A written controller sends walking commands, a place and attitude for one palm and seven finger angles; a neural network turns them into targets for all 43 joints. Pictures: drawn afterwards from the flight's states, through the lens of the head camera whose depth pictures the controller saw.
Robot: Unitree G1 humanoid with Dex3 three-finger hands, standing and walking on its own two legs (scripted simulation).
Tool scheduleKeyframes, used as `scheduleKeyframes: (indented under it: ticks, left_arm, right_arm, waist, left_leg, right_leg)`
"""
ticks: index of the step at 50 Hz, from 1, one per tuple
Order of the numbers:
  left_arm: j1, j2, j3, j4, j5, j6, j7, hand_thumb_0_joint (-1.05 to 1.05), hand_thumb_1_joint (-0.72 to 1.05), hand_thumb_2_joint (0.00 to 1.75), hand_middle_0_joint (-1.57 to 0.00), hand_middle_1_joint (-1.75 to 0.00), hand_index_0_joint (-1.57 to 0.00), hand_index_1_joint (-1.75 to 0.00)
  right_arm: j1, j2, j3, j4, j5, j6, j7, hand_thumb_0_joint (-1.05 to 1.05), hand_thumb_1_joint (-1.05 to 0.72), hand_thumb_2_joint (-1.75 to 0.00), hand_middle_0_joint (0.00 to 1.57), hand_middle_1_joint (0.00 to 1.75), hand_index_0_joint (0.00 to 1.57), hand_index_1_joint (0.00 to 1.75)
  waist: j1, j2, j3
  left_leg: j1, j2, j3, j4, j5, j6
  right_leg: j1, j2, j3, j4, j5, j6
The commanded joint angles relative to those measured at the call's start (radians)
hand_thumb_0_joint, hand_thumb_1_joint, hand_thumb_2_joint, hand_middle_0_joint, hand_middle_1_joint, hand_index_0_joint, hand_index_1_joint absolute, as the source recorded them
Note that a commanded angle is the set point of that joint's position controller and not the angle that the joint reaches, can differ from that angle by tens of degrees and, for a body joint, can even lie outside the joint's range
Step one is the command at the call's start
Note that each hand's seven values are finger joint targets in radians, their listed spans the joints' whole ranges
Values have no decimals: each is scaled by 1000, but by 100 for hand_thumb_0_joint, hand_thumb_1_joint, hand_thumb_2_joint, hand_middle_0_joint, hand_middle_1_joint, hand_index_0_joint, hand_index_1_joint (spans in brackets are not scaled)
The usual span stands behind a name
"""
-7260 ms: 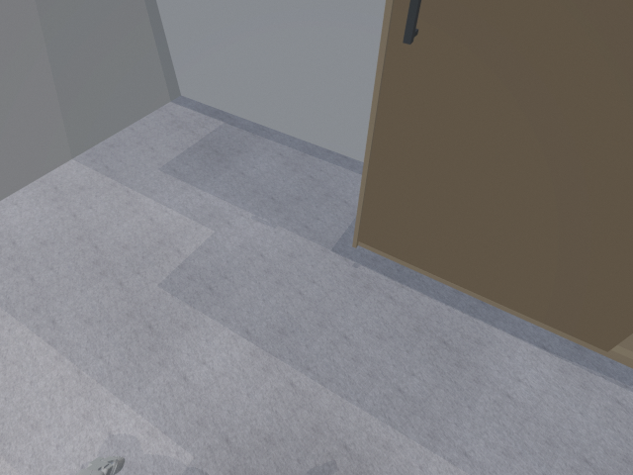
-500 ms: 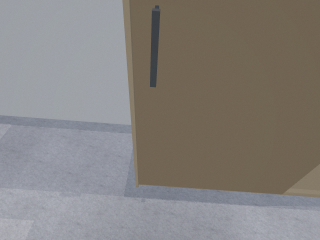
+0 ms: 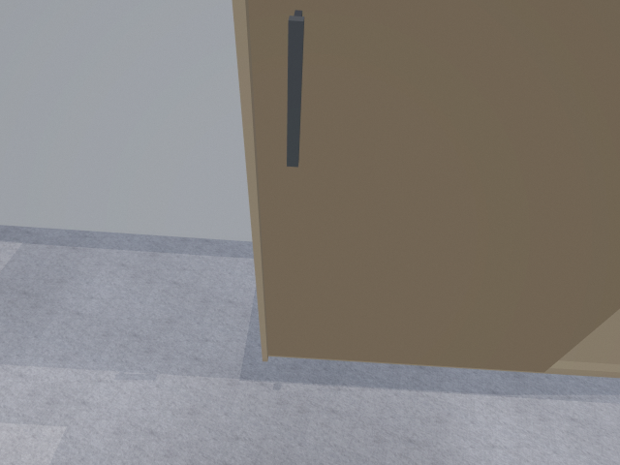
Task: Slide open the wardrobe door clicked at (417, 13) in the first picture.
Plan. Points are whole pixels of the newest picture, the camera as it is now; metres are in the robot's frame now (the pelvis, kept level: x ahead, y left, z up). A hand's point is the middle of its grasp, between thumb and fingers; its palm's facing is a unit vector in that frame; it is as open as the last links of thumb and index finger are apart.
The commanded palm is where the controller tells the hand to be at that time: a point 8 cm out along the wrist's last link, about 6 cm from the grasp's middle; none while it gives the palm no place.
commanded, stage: look again from close up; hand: left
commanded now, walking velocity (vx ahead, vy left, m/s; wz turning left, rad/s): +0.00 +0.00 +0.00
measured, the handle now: (295, 95) +0.58 +0.07 +0.21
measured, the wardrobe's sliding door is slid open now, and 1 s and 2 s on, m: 0.00 0.00 0.00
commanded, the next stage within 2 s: none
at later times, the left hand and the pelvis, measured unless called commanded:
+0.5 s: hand out of the picture -0.04 +0.14 -0.18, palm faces +0.04 -0.99 -0.13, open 7.4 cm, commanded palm none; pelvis +0.00 +0.00 +0.00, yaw +0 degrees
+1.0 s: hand out of the picture -0.03 +0.14 -0.18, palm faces +0.03 -0.99 -0.14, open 7.4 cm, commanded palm none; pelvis +0.01 -0.01 +0.00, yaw -1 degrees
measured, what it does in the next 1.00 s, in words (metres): stands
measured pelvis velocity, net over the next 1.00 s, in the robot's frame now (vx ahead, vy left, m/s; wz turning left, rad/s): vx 0.01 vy -0.01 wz -0.01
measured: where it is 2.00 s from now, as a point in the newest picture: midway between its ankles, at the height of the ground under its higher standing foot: outside the picture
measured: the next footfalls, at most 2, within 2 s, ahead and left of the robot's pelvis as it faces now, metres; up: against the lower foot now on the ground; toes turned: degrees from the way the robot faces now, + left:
none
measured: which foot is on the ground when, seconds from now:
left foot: down 0.00-1.00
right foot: down 0.00-1.00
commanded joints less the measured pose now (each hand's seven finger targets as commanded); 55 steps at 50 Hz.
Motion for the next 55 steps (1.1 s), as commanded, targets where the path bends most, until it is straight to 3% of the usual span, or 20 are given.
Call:
scheduleKeyframes:
  ticks: [1,14,21,27,33,40,44,55]
  left_arm:
    - [94,73,19,-19,-6,-16,4,0,90,90,-20,-30,-20,-30]
    - [116,50,23,-19,-6,-18,7,0,90,90,-20,-30,-20,-30]
    - [135,40,30,-17,-2,-11,5,0,90,90,-20,-30,-20,-30]
    - [136,35,29,-21,-3,-18,6,0,90,90,-20,-30,-20,-30]
    - [129,37,29,-18,-2,-17,5,0,90,90,-20,-30,-20,-30]
    - [126,39,29,-17,-3,-19,4,0,90,90,-20,-30,-20,-30]
    - [113,44,26,-17,-6,-26,5,0,90,90,-20,-30,-20,-30]
    - [85,52,25,-14,-8,-24,5,0,90,90,-20,-30,-20,-30]
  right_arm:
    - [46,-108,-22,-36,4,-17,-10,0,-90,-90,20,30,20,30]
    - [79,-74,-23,-29,2,-14,-13,0,-90,-90,20,30,20,30]
    - [80,-75,-29,-35,-1,-10,-14,0,-90,-90,20,30,20,30]
    - [84,-73,-29,-37,1,-16,-14,0,-90,-90,20,30,20,30]
    - [76,-76,-28,-37,1,-14,-14,0,-90,-90,20,30,20,30]
    - [73,-77,-27,-36,1,-17,-14,0,-90,-90,20,30,20,30]
    - [72,-75,-23,-32,3,-22,-14,0,-90,-90,20,30,20,30]
    - [66,-83,-18,-26,3,-25,-15,0,-90,-90,20,30,20,30]
  waist:
    - [-5,9,91]
    - [-7,18,107]
    - [1,44,116]
    - [0,29,79]
    - [-1,20,111]
    - [-1,27,97]
    - [-6,0,85]
    - [-6,27,90]
  left_leg:
    - [-14,122,-168,-151,-294,-27]
    - [-33,113,-152,-120,-291,-31]
    - [-79,118,-176,-155,-379,-29]
    - [-38,125,-176,-143,-321,-24]
    - [-56,121,-172,-150,-338,-26]
    - [-35,122,-171,-151,-318,-26]
    - [-1,117,-149,-122,-235,-27]
    - [10,122,-152,-139,-223,-29]
  right_leg:
    - [-102,-68,94,-115,-125,-53]
    - [-133,-65,108,-127,-171,-59]
    - [-124,-47,91,-99,-192,-55]
    - [-111,-53,90,-93,-131,-58]
    - [-123,-53,94,-104,-159,-56]
    - [-114,-55,94,-102,-138,-56]
    - [-109,-69,103,-117,-104,-59]
    - [-80,-66,92,-110,-60,-57]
